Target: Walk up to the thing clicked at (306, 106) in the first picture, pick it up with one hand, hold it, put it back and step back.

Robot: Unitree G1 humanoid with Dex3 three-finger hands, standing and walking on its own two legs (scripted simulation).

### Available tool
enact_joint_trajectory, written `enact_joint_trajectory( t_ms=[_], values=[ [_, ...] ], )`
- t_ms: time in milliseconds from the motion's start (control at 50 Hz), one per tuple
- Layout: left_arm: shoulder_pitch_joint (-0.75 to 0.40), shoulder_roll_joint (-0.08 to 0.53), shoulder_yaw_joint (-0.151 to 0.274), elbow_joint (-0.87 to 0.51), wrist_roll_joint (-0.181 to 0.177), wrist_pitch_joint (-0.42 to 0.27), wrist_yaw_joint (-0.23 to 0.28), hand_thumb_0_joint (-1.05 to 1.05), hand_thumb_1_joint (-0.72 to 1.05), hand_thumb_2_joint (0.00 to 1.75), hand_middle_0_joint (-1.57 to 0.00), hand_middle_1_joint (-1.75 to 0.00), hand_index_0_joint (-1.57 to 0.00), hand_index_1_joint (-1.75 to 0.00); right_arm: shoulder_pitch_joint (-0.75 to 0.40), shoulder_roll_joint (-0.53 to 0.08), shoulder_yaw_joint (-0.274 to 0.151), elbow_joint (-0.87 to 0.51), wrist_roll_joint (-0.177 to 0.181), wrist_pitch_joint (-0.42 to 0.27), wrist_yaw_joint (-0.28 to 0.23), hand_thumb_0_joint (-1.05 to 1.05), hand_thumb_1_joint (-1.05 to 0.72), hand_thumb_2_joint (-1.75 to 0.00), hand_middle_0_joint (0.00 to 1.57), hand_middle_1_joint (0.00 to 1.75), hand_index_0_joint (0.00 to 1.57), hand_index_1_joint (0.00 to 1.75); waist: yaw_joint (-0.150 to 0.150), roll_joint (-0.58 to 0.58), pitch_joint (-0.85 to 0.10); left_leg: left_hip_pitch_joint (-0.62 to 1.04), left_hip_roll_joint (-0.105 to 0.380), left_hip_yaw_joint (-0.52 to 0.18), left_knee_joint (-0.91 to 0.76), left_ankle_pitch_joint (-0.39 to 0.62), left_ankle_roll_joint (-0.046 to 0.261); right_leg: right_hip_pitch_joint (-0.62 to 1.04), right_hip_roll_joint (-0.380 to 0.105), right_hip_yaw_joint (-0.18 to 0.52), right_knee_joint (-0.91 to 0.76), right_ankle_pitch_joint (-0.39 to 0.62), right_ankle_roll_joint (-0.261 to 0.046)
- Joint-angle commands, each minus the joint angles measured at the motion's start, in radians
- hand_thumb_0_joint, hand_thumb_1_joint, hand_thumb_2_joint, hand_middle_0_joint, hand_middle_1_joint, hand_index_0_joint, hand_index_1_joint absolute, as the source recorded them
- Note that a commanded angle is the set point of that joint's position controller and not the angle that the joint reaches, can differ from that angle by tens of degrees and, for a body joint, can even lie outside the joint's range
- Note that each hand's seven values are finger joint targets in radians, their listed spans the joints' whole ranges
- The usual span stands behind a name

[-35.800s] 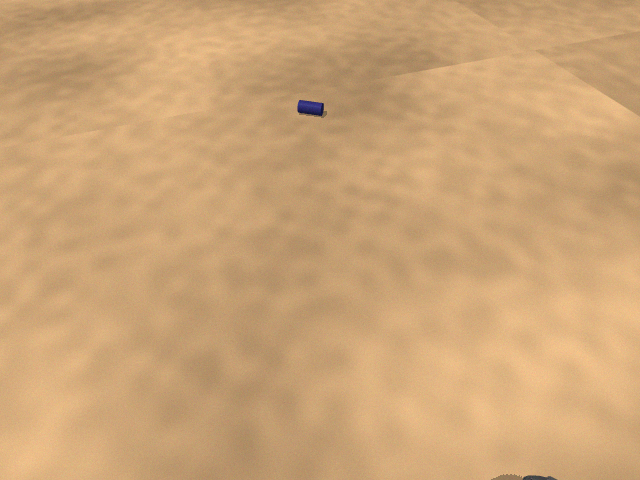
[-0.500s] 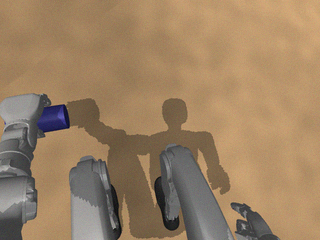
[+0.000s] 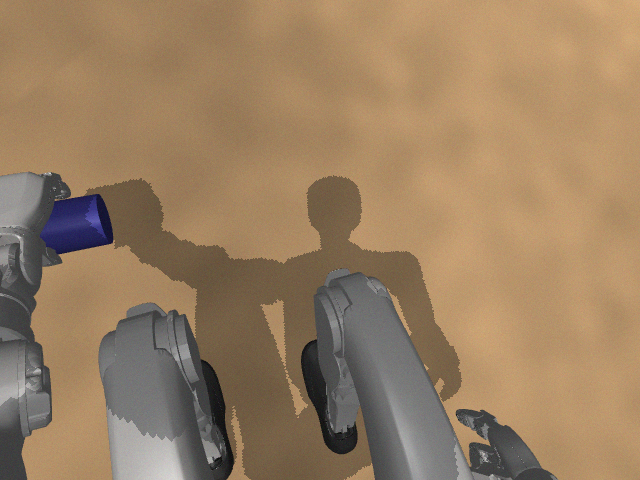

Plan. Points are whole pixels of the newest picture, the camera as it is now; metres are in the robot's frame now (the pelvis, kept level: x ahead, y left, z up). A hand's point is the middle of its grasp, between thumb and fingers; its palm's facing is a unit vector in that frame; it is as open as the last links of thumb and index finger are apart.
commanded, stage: lower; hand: left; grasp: from above
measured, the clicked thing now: (48, 229) +0.44 +0.30 -0.23
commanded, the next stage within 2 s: rest in 0.36 s
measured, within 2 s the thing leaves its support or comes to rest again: rests again in 1.76 s
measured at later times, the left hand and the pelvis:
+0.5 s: hand (55, 236) +0.44 +0.30 -0.25, palm faces -0.45 -0.09 -0.89, open 9.5 cm; pelvis -0.01 +0.00 -0.05, yaw -2 degrees
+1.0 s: hand (63, 235) +0.44 +0.30 -0.29, palm faces -0.44 -0.12 -0.89, open 9.6 cm; pelvis +0.00 +0.00 -0.07, yaw -5 degrees
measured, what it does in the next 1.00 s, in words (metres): lowers itself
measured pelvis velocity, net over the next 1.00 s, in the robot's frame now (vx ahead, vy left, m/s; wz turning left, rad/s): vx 0.00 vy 0.00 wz -0.09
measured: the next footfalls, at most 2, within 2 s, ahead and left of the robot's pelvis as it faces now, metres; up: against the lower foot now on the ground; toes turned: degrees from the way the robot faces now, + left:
none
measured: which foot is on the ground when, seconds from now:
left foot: down 0.00-1.00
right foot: down 0.00-1.00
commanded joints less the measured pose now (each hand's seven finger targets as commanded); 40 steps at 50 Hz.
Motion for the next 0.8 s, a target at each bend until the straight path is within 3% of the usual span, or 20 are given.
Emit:
enact_joint_trajectory(
  t_ms=[0,40,60,120,160,200,240,260,280,300,320,400,460,540,580,600,640,720,760,780],
  values=[
    [-0.333,0.311,0.041,-0.143,-0.017,0.003,0.049,0.00,0.74,0.67,-1.20,-0.36,-1.16,-0.40,0.219,-0.240,-0.062,-0.005,0.007,-0.002,-0.013,0.00,-0.91,-0.91,0.20,0.30,0.20,0.30,0.015,0.295,-0.731,0.621,-0.029,0.006,-0.183,0.190,-0.007,0.273,0.022,0.000,-0.232,0.279,-0.010],
    [-0.360,0.332,0.047,-0.177,-0.017,-0.003,0.046,0.00,0.70,0.73,-1.21,-0.34,-1.16,-0.40,0.224,-0.243,-0.060,-0.001,0.004,-0.002,-0.012,0.00,-0.91,-0.90,0.20,0.30,0.20,0.30,0.012,0.318,-0.738,0.617,-0.028,0.007,-0.171,0.191,-0.008,0.274,0.024,-0.003,-0.218,0.282,-0.012],
    [-0.322,0.307,0.031,-0.125,-0.012,0.004,0.042,0.00,0.69,0.73,-1.20,-0.34,-1.14,-0.40,0.216,-0.246,-0.054,-0.006,0.007,-0.001,-0.014,0.00,-0.91,-0.90,0.20,0.30,0.20,0.30,0.010,0.302,-0.723,0.610,-0.029,0.004,-0.170,0.185,-0.008,0.262,0.026,-0.007,-0.215,0.276,-0.011],
    [-0.392,0.326,0.031,-0.129,-0.015,-0.010,0.043,0.00,0.68,0.69,-1.17,-0.35,-1.13,-0.39,0.224,-0.252,-0.037,0.002,0.000,-0.002,-0.010,0.00,-0.90,-0.90,0.20,0.30,0.20,0.30,-0.024,0.276,-0.665,0.544,-0.029,0.002,-0.140,0.160,-0.003,0.249,0.026,-0.017,-0.203,0.265,-0.006],
    [-0.360,0.322,0.019,-0.064,-0.009,-0.015,0.038,0.00,0.67,0.68,-1.16,-0.35,-1.12,-0.40,0.212,-0.251,-0.027,-0.001,-0.001,-0.007,-0.008,0.00,-0.91,-0.90,0.20,0.30,0.20,0.30,-0.017,0.292,-0.637,0.513,-0.030,0.006,-0.128,0.145,-0.005,0.238,0.027,-0.019,-0.188,0.248,-0.009],
    [-0.404,0.374,0.050,-0.122,-0.010,-0.033,0.048,0.00,0.66,0.68,-1.15,-0.36,-1.11,-0.40,0.212,-0.257,-0.020,0.007,-0.004,-0.005,-0.007,0.00,-0.90,-0.90,0.20,0.30,0.20,0.30,-0.015,0.288,-0.669,0.518,-0.028,-0.002,-0.115,0.153,-0.006,0.240,0.033,-0.030,-0.169,0.252,-0.009],
    [-0.354,0.336,0.023,-0.050,-0.005,-0.033,0.051,0.00,0.67,0.66,-1.13,-0.39,-1.10,-0.42,0.197,-0.256,-0.014,-0.005,-0.007,-0.009,-0.004,0.00,-0.90,-0.90,0.20,0.30,0.20,0.30,-0.018,0.291,-0.658,0.494,-0.028,0.007,-0.096,0.157,-0.005,0.255,0.037,-0.029,-0.162,0.263,-0.006],
    [-0.394,0.375,0.054,-0.103,-0.008,-0.041,0.058,0.00,0.69,0.67,-1.14,-0.40,-1.12,-0.43,0.208,-0.264,-0.015,0.000,-0.011,-0.009,-0.004,0.00,-0.90,-0.90,0.20,0.30,0.20,0.30,-0.025,0.293,-0.672,0.503,-0.028,0.001,-0.094,0.153,-0.006,0.248,0.035,-0.036,-0.154,0.258,-0.006],
    [-0.368,0.375,0.049,-0.065,-0.005,-0.040,0.061,0.00,0.68,0.66,-1.14,-0.39,-1.12,-0.42,0.196,-0.262,-0.014,-0.003,-0.012,-0.008,-0.004,0.00,-0.90,-0.90,0.20,0.30,0.20,0.30,-0.016,0.311,-0.670,0.494,-0.027,0.006,-0.088,0.150,-0.008,0.251,0.038,-0.034,-0.147,0.254,-0.008],
    [-0.341,0.340,0.030,-0.022,-0.011,-0.035,0.062,0.00,0.69,0.64,-1.14,-0.40,-1.12,-0.43,0.182,-0.266,-0.013,-0.014,-0.012,-0.013,-0.004,0.00,-0.90,-0.90,0.20,0.30,0.20,0.30,-0.021,0.306,-0.647,0.498,-0.025,0.001,-0.090,0.138,-0.008,0.222,0.036,-0.041,-0.140,0.243,-0.010],
    [-0.390,0.372,0.040,-0.070,-0.008,-0.039,0.066,0.00,0.69,0.63,-1.13,-0.40,-1.11,-0.42,0.187,-0.266,-0.011,-0.010,-0.014,-0.014,-0.004,0.00,-0.90,-0.90,0.20,0.30,0.20,0.30,-0.027,0.330,-0.658,0.506,-0.022,0.000,-0.085,0.137,-0.008,0.225,0.040,-0.042,-0.138,0.245,-0.011],
    [-0.383,0.431,0.080,-0.127,-0.012,-0.038,0.090,0.00,0.70,0.60,-1.13,-0.39,-1.12,-0.40,0.180,-0.274,-0.008,-0.015,-0.022,-0.016,-0.007,0.00,-0.90,-0.90,0.20,0.30,0.20,0.30,-0.016,0.360,-0.686,0.508,-0.017,-0.002,-0.061,0.154,-0.010,0.236,0.041,-0.046,-0.114,0.264,-0.010],
    [-0.316,0.393,0.064,-0.091,-0.014,-0.024,0.090,0.00,0.69,0.63,-1.14,-0.35,-1.12,-0.38,0.168,-0.277,-0.006,-0.022,-0.025,-0.020,-0.005,0.00,-0.90,-0.90,0.20,0.30,0.20,0.30,-0.019,0.368,-0.665,0.517,-0.014,-0.008,-0.057,0.156,-0.014,0.209,0.040,-0.053,-0.099,0.265,-0.012],
    [-0.384,0.459,0.107,-0.150,-0.022,-0.030,0.105,0.00,0.60,0.61,-1.08,-0.31,-1.05,-0.34,0.185,-0.280,0.000,-0.006,-0.028,-0.022,-0.003,0.00,-0.89,-0.90,0.20,0.30,0.20,0.30,-0.028,0.362,-0.659,0.480,-0.010,-0.015,-0.028,0.169,-0.010,0.221,0.043,-0.060,-0.085,0.282,-0.010],
    [-0.320,0.421,0.088,-0.084,-0.012,-0.024,0.104,0.00,0.60,0.61,-1.08,-0.33,-1.05,-0.36,0.186,-0.274,0.014,-0.009,-0.036,-0.025,0.005,0.00,-0.90,-0.90,0.20,0.30,0.20,0.30,-0.034,0.348,-0.640,0.470,-0.012,-0.015,-0.018,0.176,-0.011,0.231,0.044,-0.063,-0.081,0.287,-0.007],
    [-0.361,0.432,0.087,-0.113,-0.013,-0.029,0.102,0.00,0.60,0.62,-1.07,-0.36,-1.04,-0.38,0.194,-0.277,0.013,-0.002,-0.035,-0.028,0.008,0.00,-0.89,-0.90,0.20,0.30,0.20,0.30,-0.045,0.349,-0.635,0.465,-0.010,-0.016,-0.010,0.178,-0.010,0.227,0.047,-0.066,-0.078,0.292,-0.006],
    [-0.329,0.418,0.083,-0.059,-0.023,-0.027,0.103,0.00,0.60,0.62,-1.06,-0.35,-1.04,-0.38,0.177,-0.278,0.021,-0.009,-0.035,-0.032,0.011,0.00,-0.89,-0.89,0.20,0.30,0.20,0.30,-0.048,0.325,-0.626,0.443,-0.008,-0.019,0.007,0.185,-0.006,0.239,0.051,-0.066,-0.079,0.300,-0.003],
    [-0.316,0.459,0.109,-0.079,-0.023,-0.032,0.105,0.00,0.63,0.64,-1.07,-0.40,-1.05,-0.41,0.191,-0.286,0.025,-0.002,-0.043,-0.036,0.020,0.00,-0.89,-0.90,0.20,0.30,0.20,0.30,-0.036,0.357,-0.650,0.470,-0.006,-0.024,0.013,0.233,-0.010,0.265,0.055,-0.075,-0.060,0.343,-0.003],
    [-0.298,0.425,0.088,-0.032,-0.029,-0.032,0.106,0.00,0.65,0.64,-1.08,-0.40,-1.06,-0.42,0.171,-0.287,0.032,-0.013,-0.043,-0.037,0.024,0.00,-0.89,-0.89,0.20,0.30,0.20,0.30,-0.048,0.334,-0.612,0.431,-0.004,-0.026,0.024,0.208,-0.007,0.254,0.058,-0.079,-0.065,0.326,-0.002],
    [-0.329,0.454,0.099,-0.069,-0.026,-0.039,0.107,0.00,0.66,0.65,-1.08,-0.42,-1.06,-0.44,0.185,-0.288,0.034,-0.009,-0.046,-0.040,0.026,0.00,-0.89,-0.90,0.20,0.30,0.20,0.30,-0.057,0.346,-0.609,0.431,-0.004,-0.026,0.027,0.211,-0.006,0.259,0.059,-0.080,-0.065,0.333,-0.001]
  ],
)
